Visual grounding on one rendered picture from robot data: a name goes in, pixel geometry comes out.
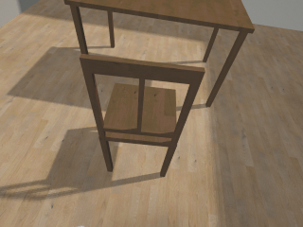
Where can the chair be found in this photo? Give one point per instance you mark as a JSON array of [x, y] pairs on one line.
[[139, 114]]

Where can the table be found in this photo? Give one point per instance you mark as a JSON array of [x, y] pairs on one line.
[[223, 14]]

